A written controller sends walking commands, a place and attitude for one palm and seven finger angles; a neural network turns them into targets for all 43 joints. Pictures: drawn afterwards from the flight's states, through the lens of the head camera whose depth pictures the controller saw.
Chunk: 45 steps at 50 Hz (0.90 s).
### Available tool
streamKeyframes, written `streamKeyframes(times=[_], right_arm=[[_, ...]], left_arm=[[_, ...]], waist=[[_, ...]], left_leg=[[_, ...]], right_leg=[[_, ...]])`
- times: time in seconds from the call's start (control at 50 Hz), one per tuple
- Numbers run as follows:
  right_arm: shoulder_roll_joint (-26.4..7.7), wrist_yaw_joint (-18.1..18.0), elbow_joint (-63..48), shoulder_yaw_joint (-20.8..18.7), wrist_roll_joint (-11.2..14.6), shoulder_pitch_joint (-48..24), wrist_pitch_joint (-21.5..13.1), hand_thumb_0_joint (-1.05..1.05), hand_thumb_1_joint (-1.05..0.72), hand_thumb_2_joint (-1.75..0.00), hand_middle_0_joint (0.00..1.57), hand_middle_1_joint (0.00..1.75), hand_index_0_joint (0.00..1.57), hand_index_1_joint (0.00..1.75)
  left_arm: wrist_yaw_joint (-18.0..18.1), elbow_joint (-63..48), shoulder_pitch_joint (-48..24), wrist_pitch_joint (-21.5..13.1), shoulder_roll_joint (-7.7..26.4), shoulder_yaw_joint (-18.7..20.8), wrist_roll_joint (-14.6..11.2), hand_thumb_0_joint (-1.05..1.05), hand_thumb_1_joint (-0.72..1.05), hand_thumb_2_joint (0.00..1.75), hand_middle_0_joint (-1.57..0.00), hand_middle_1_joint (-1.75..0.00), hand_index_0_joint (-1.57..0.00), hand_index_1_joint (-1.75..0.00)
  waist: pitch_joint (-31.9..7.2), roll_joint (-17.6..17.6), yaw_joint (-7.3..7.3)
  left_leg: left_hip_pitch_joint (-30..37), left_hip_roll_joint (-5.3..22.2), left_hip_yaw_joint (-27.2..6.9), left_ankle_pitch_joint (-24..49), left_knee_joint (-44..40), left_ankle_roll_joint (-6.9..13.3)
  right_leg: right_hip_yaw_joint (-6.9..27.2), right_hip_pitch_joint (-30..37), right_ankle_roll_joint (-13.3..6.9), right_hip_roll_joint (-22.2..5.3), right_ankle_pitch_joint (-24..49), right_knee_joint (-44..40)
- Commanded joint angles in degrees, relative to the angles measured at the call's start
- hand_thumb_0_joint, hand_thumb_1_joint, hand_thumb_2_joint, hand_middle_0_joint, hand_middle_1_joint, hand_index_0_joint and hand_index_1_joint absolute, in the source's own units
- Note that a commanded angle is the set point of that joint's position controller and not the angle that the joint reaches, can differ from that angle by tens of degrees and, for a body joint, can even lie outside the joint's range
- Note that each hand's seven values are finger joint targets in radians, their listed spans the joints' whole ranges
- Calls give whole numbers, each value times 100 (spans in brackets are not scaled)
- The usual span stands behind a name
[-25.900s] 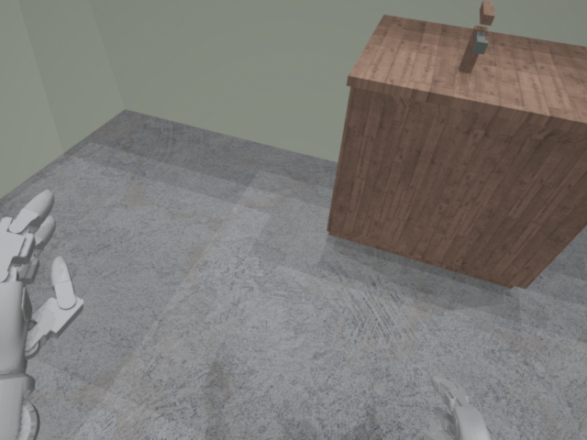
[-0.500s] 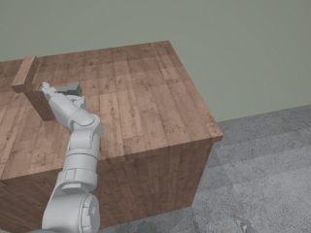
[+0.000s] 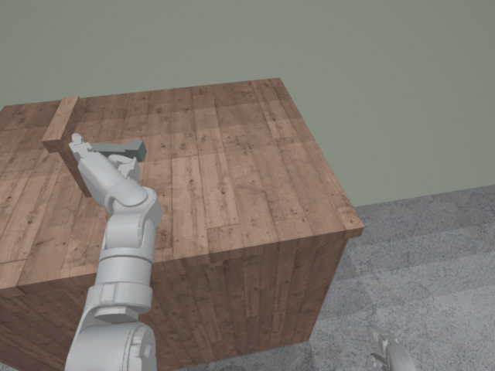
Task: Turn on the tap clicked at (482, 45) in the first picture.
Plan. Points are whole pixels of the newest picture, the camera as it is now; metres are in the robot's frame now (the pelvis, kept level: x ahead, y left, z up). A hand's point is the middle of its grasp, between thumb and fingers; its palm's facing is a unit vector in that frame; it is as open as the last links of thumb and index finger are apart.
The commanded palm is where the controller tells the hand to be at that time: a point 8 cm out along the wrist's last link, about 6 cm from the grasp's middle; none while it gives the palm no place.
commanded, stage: lift the hand up off the lever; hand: left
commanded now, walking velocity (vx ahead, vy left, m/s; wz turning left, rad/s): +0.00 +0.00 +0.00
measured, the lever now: (136, 151) +0.45 +0.23 +0.14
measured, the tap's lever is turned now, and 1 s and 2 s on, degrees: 75 75 75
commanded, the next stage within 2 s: draw the hand back beside the body in 1.76 s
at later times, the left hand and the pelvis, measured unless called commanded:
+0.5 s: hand (133, 158) +0.39 +0.21 +0.17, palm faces +0.75 -0.66 -0.04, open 7.8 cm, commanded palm +0.33 +0.23 +0.17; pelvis +0.00 +0.00 +0.00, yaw +0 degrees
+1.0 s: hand (127, 156) +0.37 +0.20 +0.19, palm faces +0.74 -0.67 -0.03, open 7.8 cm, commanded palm +0.32 +0.23 +0.19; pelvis -0.01 +0.00 +0.01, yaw +0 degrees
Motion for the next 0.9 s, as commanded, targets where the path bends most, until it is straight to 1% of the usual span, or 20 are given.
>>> streamKeyframes(times=[0.0,0.06,0.08,0.14,0.18,0.22,0.28,0.32,0.38,0.42,0.46,0.48,0.52,0.58,0.66,0.68,0.74,0.78,0.82,0.88], right_arm=[[-610,-53,-758,-169,18,-689,-264,0,-90,-90,20,30,20,30],[-585,-31,-745,-177,1,-737,-299,0,-90,-90,20,30,20,30],[-599,-44,-717,-194,3,-708,-285,0,-90,-90,20,30,20,30],[-579,-9,-730,-176,0,-768,-292,0,-90,-90,20,30,20,30],[-613,-40,-699,-181,10,-758,-253,0,-90,-90,20,30,20,30],[-576,-19,-754,-169,6,-800,-246,0,-90,-90,20,30,20,30],[-592,-17,-733,-186,12,-823,-219,0,-90,-90,20,30,20,30],[-554,6,-776,-172,11,-866,-232,0,-90,-90,20,30,20,30],[-590,-5,-781,-191,19,-894,-209,0,-90,-90,20,30,20,30],[-570,-13,-806,-154,32,-977,-199,0,-90,-90,20,30,20,30],[-579,-37,-778,-136,55,-1027,-202,0,-90,-90,20,30,20,30],[-589,-64,-768,-146,75,-1040,-184,0,-90,-90,20,30,20,30],[-553,-66,-777,-115,87,-1123,-206,0,-90,-90,20,30,20,30],[-577,-85,-751,-128,90,-1139,-233,0,-90,-90,20,30,20,30],[-547,-83,-769,-96,104,-1237,-259,0,-90,-90,20,30,20,30],[-572,-107,-736,-98,125,-1222,-246,0,-90,-90,20,30,20,30],[-527,-104,-753,-77,138,-1331,-275,0,-90,-90,20,30,20,30],[-541,-118,-715,-81,151,-1369,-276,0,-90,-90,20,30,20,30],[-512,-116,-685,-59,159,-1415,-319,0,-90,-90,20,30,20,30],[-525,-144,-607,-54,168,-1452,-330,0,-90,-90,20,30,20,30]], left_arm=[[15,-1333,-2656,-296,859,-207,205,0,90,90,-15,-15,-15,-15],[50,-1474,-2770,-291,716,-347,223,0,90,90,-15,-15,-15,-15],[58,-1385,-2668,-273,872,-159,212,0,90,90,-15,-15,-15,-15],[62,-1394,-2629,-170,598,-407,206,0,90,90,-15,-15,-15,-15],[62,-1275,-2563,-98,857,-133,160,0,90,90,-15,-15,-15,-15],[69,-1525,-2573,-89,698,-286,169,0,90,90,-15,-15,-15,-15],[65,-1573,-2429,-41,864,-138,171,0,90,90,-15,-15,-15,-15],[66,-1782,-2464,-29,655,-335,174,0,90,90,-15,-15,-15,-15],[49,-1957,-2215,8,883,-134,135,0,90,90,-15,-15,-15,-15],[13,-1970,-2101,85,761,-242,84,0,90,90,-15,-15,-15,-15],[-17,-1991,-2223,178,793,-256,66,0,90,90,-15,-15,-15,-15],[-35,-1988,-2135,182,1046,-25,33,0,90,90,-15,-15,-15,-15],[-66,-2049,-2187,227,861,-221,25,0,90,90,-15,-15,-15,-15],[-97,-2155,-2208,240,982,-147,22,0,90,90,-15,-15,-15,-15],[-141,-2253,-2104,308,814,-328,-16,0,90,90,-15,-15,-15,-15],[-162,-2154,-2122,322,1015,-148,-53,0,90,90,-15,-15,-15,-15],[-183,-2332,-2206,365,803,-369,-41,0,90,90,-15,-15,-15,-15],[-207,-2270,-2182,415,867,-319,-69,0,90,90,-15,-15,-15,-15],[-204,-2257,-2483,436,677,-527,-61,0,90,90,-15,-15,-15,-15],[-168,-1995,-2560,473,905,-302,-65,0,90,90,-15,-15,-15,-15]], waist=[[-1457,-242,-15],[-1530,-155,-27],[-1519,-215,30],[-1511,-182,15],[-1451,-324,69],[-1595,-292,81],[-1583,-299,137],[-1600,-173,126],[-1661,-220,198],[-1544,-414,166],[-1414,-445,136],[-1420,-339,201],[-1288,-348,164],[-1348,-242,184],[-1304,-263,164],[-1208,-354,177],[-1214,-161,169],[-1120,-182,186],[-1040,-210,117],[-933,-297,160]], left_leg=[[773,-52,117,1204,-145,187],[911,-43,121,1264,-115,174],[920,-35,77,1296,-165,159],[972,-29,94,1312,-165,141],[938,-31,72,1366,-232,135],[1010,-35,123,1537,-209,139],[1029,-19,90,1601,-248,116],[1108,-15,135,1654,-229,117],[1159,-15,114,1808,-255,111],[1082,-23,160,1684,-275,137],[1045,-33,171,1509,-327,156],[1069,-32,142,1496,-378,148],[1049,-42,170,1385,-375,163],[1136,-48,152,1402,-420,165],[1129,-65,175,1279,-426,168],[1100,-61,136,1214,-489,172],[1197,-61,169,1205,-496,168],[1180,-67,132,1096,-556,160],[1201,-67,131,927,-565,167],[1096,-79,110,669,-630,170]], right_leg=[[374,443,398,-410,1601,-544],[369,398,382,-391,1584,-552],[336,424,359,-362,1525,-543],[324,403,357,-369,1494,-564],[322,503,353,-364,1572,-588],[326,632,360,-383,1833,-547],[306,681,350,-363,1832,-553],[314,693,349,-381,1904,-557],[313,853,347,-381,2128,-550],[344,900,406,-423,2177,-620],[372,873,427,-442,2047,-719],[378,905,405,-425,1941,-737],[409,858,429,-451,1885,-799],[409,879,410,-434,1837,-820],[463,898,453,-476,1840,-883],[453,892,444,-460,1688,-922],[470,865,424,-473,1644,-955],[447,810,399,-430,1346,-995],[475,681,402,-447,1108,-1066],[514,637,409,-438,747,-1151]])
